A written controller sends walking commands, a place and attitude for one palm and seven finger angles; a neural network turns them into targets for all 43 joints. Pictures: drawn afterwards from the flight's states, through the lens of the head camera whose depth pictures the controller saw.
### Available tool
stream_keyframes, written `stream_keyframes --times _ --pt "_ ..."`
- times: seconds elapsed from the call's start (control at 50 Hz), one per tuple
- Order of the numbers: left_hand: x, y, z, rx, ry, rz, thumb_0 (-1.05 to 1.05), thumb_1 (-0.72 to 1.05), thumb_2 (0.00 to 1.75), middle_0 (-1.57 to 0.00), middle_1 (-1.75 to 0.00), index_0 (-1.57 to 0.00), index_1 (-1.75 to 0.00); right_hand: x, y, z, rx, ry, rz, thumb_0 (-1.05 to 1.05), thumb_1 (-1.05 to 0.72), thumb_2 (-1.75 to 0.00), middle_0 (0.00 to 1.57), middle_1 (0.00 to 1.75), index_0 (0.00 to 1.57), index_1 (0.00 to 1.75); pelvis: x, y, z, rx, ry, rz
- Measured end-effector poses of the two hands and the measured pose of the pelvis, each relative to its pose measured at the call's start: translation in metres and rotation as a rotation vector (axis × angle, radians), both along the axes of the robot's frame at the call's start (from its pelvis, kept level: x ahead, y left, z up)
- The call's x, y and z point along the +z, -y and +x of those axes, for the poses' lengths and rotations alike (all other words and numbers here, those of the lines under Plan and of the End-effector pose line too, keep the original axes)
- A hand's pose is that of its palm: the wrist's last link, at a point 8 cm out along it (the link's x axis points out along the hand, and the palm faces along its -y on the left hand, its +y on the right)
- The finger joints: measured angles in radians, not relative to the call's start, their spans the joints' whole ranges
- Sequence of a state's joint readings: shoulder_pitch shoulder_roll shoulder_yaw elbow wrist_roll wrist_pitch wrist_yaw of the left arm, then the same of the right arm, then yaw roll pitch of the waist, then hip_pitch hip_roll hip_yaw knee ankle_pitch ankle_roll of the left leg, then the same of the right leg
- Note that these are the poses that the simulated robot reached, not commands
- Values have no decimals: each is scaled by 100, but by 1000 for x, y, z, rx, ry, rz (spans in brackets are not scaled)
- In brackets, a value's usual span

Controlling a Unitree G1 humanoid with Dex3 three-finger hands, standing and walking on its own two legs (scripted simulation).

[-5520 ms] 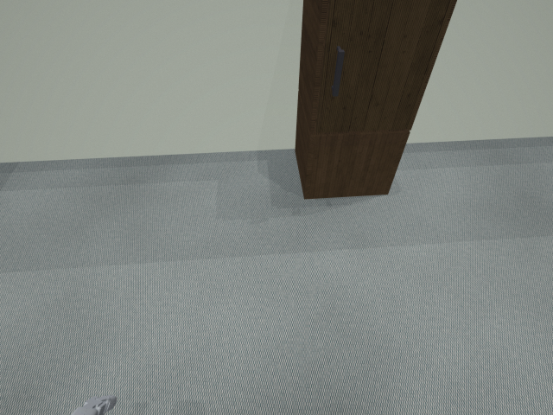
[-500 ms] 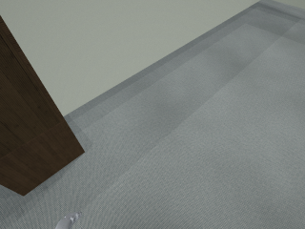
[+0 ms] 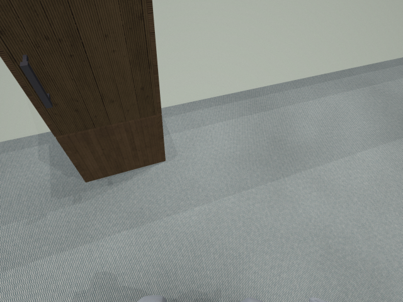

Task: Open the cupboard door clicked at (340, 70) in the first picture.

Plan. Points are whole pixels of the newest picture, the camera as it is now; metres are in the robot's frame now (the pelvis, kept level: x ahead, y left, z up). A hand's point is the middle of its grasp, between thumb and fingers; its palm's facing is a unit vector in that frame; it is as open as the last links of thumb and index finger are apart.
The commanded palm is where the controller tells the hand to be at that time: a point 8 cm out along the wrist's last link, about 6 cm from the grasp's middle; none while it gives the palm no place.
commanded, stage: turn to face it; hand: left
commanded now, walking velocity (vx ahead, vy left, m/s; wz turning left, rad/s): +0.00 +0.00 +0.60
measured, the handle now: (37, 82) +0.66 +0.54 -0.06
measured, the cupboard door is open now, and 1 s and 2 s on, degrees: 0 0 0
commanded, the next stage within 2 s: take the last steps up to it in 0.60 s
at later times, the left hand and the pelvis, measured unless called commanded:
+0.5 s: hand out of the picture +0.08 +0.19 -0.12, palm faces +0.23 -0.93 -0.29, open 7.4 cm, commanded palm none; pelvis +0.00 -0.03 +0.01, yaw +15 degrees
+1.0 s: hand out of the picture -0.10 +0.22 -0.16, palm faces +0.43 -0.88 -0.19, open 7.4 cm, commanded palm none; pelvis -0.01 +0.04 +0.02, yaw +23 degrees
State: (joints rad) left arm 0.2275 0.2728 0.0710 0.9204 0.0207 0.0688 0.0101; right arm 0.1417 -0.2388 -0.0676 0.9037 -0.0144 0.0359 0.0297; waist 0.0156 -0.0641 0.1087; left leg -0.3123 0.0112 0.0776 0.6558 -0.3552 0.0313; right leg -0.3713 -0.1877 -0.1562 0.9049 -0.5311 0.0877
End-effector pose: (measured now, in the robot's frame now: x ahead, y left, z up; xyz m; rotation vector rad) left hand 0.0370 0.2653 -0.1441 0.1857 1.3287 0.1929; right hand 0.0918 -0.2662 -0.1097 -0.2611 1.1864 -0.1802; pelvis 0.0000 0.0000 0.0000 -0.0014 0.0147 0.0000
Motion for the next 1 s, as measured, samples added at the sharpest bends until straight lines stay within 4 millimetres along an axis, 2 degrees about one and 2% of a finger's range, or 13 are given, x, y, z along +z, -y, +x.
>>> stream_keyframes --times 0.08,0.22,0.34,0.42,0.46,0.54,0.66,0.74,0.84,0.88,0.94,1.0 --pt "11 -16 0 39 5 10 1 91 90 -19 -30 -20 -30 10 -19 8 37 14 -2 1 -90 -90 20 30 20 30 11 -8 2 40 1 -22" --pt "32 -20 27 73 143 23 1 91 90 -19 -30 -20 -30 8 -34 10 86 -14 30 1 -90 -90 20 30 21 30 18 -11 2 113 11 -19" --pt "44 -4 48 85 235 43 1 91 90 -19 -30 -20 -30 -6 -26 7 104 -40 63 1 -90 -90 20 30 21 30 15 2 3 171 19 -3" --pt "48 14 48 96 283 71 1 91 90 -20 -30 -20 -30 -23 -11 9 118 -53 90 1 -90 -90 20 30 21 30 7 18 4 206 17 16" --pt "51 23 38 105 282 81 1 91 90 -20 -30 -20 -30 -27 -6 12 127 -61 96 1 -90 -90 20 30 21 30 7 23 2 231 27 14" --pt "55 34 6 170 243 80 1 91 90 -20 -30 -20 -30 -24 0 19 170 -84 97 1 -90 -90 20 30 20 30 14 29 0 280 36 29" --pt "46 42 -48 267 152 56 1 91 90 -20 -30 -21 -30 -17 -4 27 239 -114 75 1 -91 -90 20 30 20 30 18 27 -3 338 34 32" --pt "34 41 -89 332 87 26 1 91 90 -20 -30 -21 -30 -12 -21 37 297 -120 48 1 -91 -90 19 29 20 30 16 18 -10 367 30 27" --pt "9 28 -146 421 0 -27 1 91 90 -20 -30 -21 -30 -8 -61 53 385 -53 21 1 -91 -90 19 29 20 30 6 -7 -19 400 26 -3" --pt "2 21 -163 443 -48 -45 1 91 90 -20 -30 -20 -30 -3 -77 53 402 -23 23 1 -91 -90 19 29 20 30 5 -16 -20 393 34 1" --pt "6 12 -169 440 -85 -64 1 91 90 -20 -30 -20 -30 6 -94 44 394 -6 31 1 -90 -90 20 30 20 30 13 -29 -15 389 44 -12" --pt "13 0 -158 435 -60 -73 1 91 90 -19 -30 -20 -30 9 -105 28 380 -40 39 1 -90 -90 20 30 20 30 21 -40 -8 403 50 -18"
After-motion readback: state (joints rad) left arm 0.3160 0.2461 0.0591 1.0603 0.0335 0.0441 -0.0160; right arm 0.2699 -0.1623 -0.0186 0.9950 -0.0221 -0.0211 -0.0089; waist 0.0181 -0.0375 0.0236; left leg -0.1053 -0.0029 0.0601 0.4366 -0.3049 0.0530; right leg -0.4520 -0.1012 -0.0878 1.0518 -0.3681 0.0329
